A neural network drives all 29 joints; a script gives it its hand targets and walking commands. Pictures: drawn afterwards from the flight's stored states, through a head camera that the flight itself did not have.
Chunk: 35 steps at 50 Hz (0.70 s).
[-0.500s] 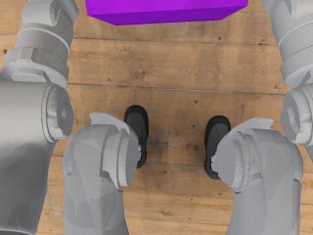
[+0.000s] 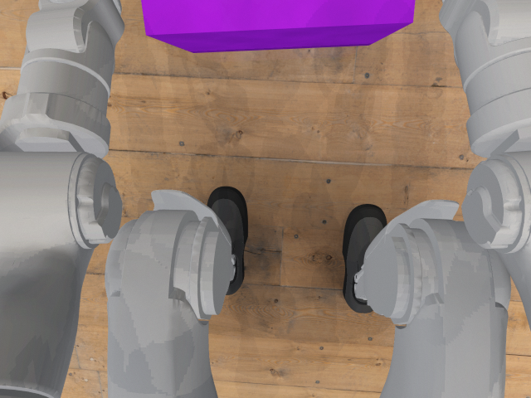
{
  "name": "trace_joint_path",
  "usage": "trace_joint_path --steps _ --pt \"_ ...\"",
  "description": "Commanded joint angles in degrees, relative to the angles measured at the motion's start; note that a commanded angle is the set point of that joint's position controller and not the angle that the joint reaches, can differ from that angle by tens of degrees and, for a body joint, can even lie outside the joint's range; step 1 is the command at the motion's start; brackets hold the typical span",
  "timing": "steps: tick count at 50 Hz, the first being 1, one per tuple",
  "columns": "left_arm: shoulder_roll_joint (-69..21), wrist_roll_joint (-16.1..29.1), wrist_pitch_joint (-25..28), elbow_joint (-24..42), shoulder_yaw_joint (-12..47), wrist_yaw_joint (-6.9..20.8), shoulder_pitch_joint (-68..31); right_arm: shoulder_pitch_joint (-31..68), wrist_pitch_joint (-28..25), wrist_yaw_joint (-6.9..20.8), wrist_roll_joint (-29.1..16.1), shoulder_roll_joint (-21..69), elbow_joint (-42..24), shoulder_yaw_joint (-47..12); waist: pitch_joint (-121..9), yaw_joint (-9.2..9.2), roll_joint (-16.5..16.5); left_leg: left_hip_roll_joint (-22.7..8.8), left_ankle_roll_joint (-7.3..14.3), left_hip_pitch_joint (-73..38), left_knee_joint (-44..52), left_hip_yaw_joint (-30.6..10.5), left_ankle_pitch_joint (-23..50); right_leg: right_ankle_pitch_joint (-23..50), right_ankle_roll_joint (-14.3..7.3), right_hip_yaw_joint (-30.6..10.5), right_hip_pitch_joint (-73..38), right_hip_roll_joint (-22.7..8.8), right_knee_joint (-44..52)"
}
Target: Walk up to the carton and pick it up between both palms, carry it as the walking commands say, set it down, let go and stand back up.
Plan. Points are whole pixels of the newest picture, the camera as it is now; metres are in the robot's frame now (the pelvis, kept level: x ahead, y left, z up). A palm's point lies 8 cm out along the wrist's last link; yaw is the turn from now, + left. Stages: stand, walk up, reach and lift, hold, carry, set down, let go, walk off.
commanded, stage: reach and lift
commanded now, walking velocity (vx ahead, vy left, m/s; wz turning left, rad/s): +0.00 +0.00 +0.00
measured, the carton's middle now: out of the picture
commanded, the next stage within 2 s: none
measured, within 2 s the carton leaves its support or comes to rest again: leaves its support in 0.36 s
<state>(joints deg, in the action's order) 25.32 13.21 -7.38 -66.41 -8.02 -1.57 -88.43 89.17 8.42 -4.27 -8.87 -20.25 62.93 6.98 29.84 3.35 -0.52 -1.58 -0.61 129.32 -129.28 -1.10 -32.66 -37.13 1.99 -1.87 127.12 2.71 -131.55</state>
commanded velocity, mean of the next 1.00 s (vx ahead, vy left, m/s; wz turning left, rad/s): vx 0.00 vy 0.00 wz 0.00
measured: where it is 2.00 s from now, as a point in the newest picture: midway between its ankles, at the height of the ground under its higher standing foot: (294, 265)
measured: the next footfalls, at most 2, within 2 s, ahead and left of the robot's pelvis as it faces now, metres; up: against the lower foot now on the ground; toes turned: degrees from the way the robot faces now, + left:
none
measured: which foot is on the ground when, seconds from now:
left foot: down 0.00-1.00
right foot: down 0.00-1.00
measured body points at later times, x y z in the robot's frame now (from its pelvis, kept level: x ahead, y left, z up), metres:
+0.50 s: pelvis -0.01 +0.00 +0.02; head +0.36 +0.03 +0.25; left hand +0.54 +0.23 -0.16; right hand +0.57 -0.12 -0.16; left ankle +0.12 +0.13 -0.32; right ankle +0.10 -0.12 -0.32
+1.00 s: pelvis -0.02 +0.00 +0.05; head +0.36 +0.04 +0.28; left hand +0.54 +0.23 -0.12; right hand +0.57 -0.12 -0.12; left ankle +0.12 +0.13 -0.32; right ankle +0.10 -0.13 -0.32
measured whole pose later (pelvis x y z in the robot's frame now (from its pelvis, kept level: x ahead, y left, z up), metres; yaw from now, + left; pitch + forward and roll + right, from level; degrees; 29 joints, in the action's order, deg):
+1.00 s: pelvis -0.02 +0.00 +0.05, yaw +0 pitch +31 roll -1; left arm 19.1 7.8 -17.4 -50.9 -9.8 -14.0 -86.5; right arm 85.1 18.2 -14.8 -5.6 -17.8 49.4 10.9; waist 30.1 3.8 -0.9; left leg 0.8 -1.2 121.4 -120.3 -2.4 -29.6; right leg -34.8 2.5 -1.4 118.0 2.0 -122.1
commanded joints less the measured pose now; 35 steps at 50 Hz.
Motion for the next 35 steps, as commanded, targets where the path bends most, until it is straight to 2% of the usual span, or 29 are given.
trace_joint_path --steps 1,10,16,20,26,31,35 --pt "-45.95 2.86 -0.26 13.08 13.30 15.19 -28.76 26.08 0.39 14.58 -3.11 48.26 -10.06 -15.07 -63.21 2.49 -2.39 4.73 1.31 -31.08 7.32 3.93 22.08 20.94 -2.21 4.66 -24.45 2.93 9.23" --pt "-47.79 5.80 -0.16 20.27 16.67 13.79 -34.08 31.41 0.18 13.33 -6.39 51.09 -17.79 -18.74 -81.97 3.88 -2.47 5.01 0.88 -39.24 7.07 4.91 27.34 25.63 -1.94 5.47 -32.07 3.41 8.88" --pt "-47.96 8.46 0.05 28.10 19.13 11.93 -40.50 37.27 0.09 11.86 -8.88 52.22 -24.99 -20.50 -98.20 4.54 -2.07 5.47 0.44 -46.06 7.72 5.80 30.80 29.04 -1.75 5.69 -38.45 3.90 9.54" --pt "-48.49 8.22 -0.34 28.97 19.21 11.12 -42.78 40.59 0.32 11.29 -8.77 51.82 -26.77 -19.67 -101.41 4.57 -0.73 5.62 0.31 -46.51 8.95 6.54 28.87 27.52 -1.86 5.43 -39.42 3.95 10.93" --pt "-52.17 5.99 -2.00 25.31 17.45 11.14 -42.02 42.68 1.22 11.70 -6.49 49.80 -25.28 -16.77 -98.51 2.21 0.45 5.82 0.21 -46.60 11.80 6.34 22.71 20.99 -2.13 6.48 -36.02 3.67 13.32" --pt "-54.94 4.11 -4.02 23.47 15.58 12.09 -40.34 41.51 2.90 13.13 -4.19 50.63 -23.57 -14.32 -97.05 0.59 0.85 6.05 0.16 -47.38 13.96 5.97 20.38 17.99 -2.21 7.47 -33.82 3.49 15.14" --pt "-56.92 2.67 -5.21 23.60 14.71 13.05 -38.83 40.18 3.94 14.45 -2.68 51.71 -23.17 -13.04 -97.62 -0.03 1.26 6.31 0.11 -47.83 14.70 5.83 20.87 17.96 -2.41 7.69 -32.92 3.53 15.93"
